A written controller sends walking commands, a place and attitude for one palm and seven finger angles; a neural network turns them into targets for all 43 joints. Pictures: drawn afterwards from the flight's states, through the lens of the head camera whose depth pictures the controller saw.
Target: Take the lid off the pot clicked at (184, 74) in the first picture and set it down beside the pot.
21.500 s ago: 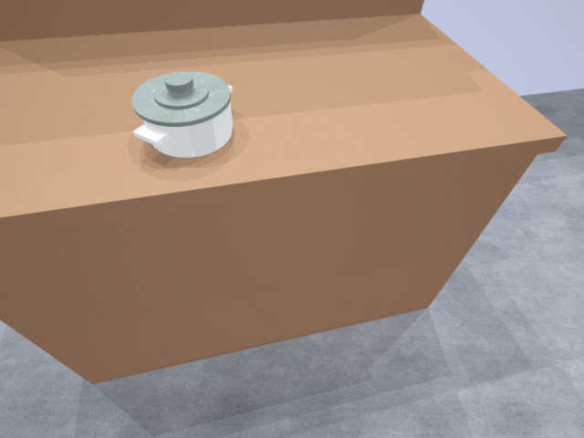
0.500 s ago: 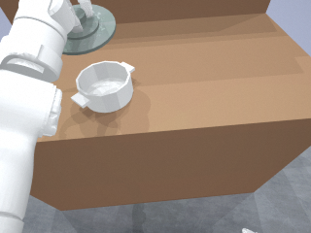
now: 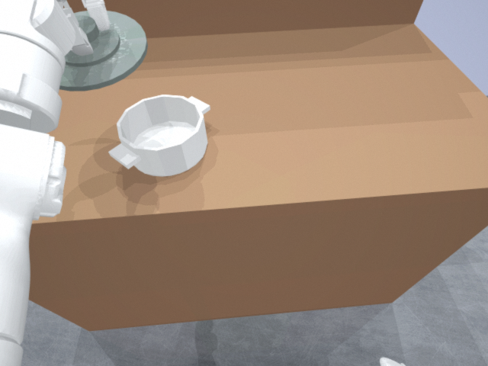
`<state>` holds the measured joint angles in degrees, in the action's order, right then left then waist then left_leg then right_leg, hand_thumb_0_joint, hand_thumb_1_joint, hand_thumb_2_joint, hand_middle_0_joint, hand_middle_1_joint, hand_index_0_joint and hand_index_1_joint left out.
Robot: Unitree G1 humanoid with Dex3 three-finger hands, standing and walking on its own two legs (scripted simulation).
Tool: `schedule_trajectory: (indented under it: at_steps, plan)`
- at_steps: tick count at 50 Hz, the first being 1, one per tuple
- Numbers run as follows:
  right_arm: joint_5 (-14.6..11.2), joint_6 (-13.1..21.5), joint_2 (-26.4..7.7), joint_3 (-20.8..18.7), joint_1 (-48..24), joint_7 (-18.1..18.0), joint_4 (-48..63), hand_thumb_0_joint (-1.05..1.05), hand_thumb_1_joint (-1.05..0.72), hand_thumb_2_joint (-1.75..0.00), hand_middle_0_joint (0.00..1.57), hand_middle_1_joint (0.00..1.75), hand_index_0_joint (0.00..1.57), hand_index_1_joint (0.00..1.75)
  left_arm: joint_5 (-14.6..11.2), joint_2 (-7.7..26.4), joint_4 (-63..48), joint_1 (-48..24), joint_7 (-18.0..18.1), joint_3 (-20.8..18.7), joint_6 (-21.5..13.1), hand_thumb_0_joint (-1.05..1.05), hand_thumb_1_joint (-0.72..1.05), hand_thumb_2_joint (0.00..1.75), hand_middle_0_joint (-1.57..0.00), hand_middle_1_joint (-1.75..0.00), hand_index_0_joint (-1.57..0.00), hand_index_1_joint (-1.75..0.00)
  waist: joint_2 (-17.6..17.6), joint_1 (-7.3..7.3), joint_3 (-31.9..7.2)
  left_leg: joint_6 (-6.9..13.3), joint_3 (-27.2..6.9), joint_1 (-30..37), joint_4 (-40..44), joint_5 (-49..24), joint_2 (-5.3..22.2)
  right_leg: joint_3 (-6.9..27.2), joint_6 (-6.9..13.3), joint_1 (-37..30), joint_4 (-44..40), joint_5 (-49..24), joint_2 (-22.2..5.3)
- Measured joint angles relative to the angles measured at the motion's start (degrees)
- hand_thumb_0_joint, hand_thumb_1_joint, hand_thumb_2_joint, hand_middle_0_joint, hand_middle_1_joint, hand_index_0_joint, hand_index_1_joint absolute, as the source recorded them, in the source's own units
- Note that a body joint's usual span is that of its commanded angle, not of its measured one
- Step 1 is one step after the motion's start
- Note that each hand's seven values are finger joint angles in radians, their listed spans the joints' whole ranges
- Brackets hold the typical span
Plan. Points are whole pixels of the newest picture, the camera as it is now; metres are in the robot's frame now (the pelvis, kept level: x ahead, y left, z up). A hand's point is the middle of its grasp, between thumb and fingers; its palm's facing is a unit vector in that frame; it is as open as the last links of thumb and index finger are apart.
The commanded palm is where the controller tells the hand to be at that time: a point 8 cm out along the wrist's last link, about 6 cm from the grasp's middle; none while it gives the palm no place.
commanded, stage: move the lid sideways beside the pot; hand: left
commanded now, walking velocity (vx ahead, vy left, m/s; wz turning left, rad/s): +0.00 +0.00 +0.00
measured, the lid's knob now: (80, 30) +0.52 +0.20 +0.29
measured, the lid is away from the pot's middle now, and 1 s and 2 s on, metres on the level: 0.07 0.18 0.24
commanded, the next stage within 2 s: lower the lid onto the table in 1.60 s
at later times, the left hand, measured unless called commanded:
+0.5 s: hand (34, 28) +0.49 +0.24 +0.31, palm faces -0.19 -0.09 -0.98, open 7.5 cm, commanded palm +0.48 +0.24 +0.37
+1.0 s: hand out of the picture +0.47 +0.29 +0.30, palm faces -0.20 -0.10 -0.97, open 7.5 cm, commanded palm +0.48 +0.30 +0.37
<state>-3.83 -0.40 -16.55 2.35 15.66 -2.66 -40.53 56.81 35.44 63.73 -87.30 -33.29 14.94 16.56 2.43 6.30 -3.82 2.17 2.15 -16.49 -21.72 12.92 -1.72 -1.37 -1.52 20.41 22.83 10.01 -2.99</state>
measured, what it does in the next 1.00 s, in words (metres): stands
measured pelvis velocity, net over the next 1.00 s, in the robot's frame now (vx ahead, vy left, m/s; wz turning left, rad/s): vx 0.00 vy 0.00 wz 0.00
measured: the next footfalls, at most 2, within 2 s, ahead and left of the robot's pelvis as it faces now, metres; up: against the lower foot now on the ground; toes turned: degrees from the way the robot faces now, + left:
none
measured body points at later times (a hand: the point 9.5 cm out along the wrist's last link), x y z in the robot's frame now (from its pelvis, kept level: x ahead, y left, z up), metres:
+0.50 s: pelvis +0.00 +0.00 +0.00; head +0.04 -0.01 +0.45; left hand +0.49 +0.24 +0.36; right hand +0.07 -0.26 -0.13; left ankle -0.03 +0.10 -0.74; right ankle +0.01 -0.14 -0.74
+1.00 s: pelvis +0.00 +0.00 +0.00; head +0.05 -0.01 +0.45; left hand +0.48 +0.30 +0.36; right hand +0.07 -0.27 -0.13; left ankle -0.03 +0.10 -0.74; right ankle +0.01 -0.14 -0.74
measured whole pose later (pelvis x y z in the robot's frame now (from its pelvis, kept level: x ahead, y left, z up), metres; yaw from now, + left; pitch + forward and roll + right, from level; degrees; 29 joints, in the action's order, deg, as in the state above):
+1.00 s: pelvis +0.00 +0.00 +0.00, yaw +0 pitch +8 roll -1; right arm -5.2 -5.7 -17.4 2.5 15.7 -2.9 -39.7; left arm 58.6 48.3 62.2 -83.0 -35.8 11.1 10.9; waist 2.5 6.2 -2.4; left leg 2.4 1.6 -16.8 -23.0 13.9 -1.1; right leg -1.9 -1.7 18.9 20.4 9.2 -2.3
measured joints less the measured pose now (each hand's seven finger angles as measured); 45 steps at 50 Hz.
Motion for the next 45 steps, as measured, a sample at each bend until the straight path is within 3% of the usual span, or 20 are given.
schedule_trajectory:
  at_steps: [6, 20, 45]
  plan:
    - [-0.16, -0.09, -0.29, -0.44, 0.47, 0.14, -0.23, 0.01, -0.91, -0.9, 0.2, 0.3, 0.2, 0.3, -0.7, 1.04, -2.7, 1.11, -0.45, 1.79, -0.88, 0.01, 0.28, 0.66, -0.66, -0.97, -0.66, -0.96, -0.09, -0.48, 0.1, -0.02, -0.71, -0.01, -0.26, 0.02, -0.09, -0.71, 0.0, -0.62, -0.48, -0.1, -0.13]
    - [-0.39, -1.73, -0.22, 0.26, -0.21, 0.06, 0.16, 0.01, -0.91, -0.9, 0.2, 0.3, 0.2, 0.3, 0.1, 4.37, -1.56, 2.26, -0.73, -2.32, -3.58, 0.01, 0.28, 0.66, -0.66, -0.97, -0.66, -0.96, 0.43, 0.18, 0.41, 0.3, -0.26, -0.02, -0.62, 0.4, -0.06, -0.24, -0.27, -0.69, -0.74, -0.27, -0.05]
    - [-1.07, -4.76, -0.86, 0.02, 0.25, -0.18, 0.81, 0.01, -0.91, -0.9, 0.2, 0.3, 0.2, 0.3, 1.44, 11.48, -2.71, 4.65, -2.14, -4.55, -5.58, 0.01, 0.28, 0.66, -0.66, -0.97, -0.66, -0.96, 0.18, -0.01, 1.0, 0.26, -0.45, -0.12, -1.11, 0.96, 0.54, -0.44, -0.2, -1.46, -2.1, -0.68, 0.58]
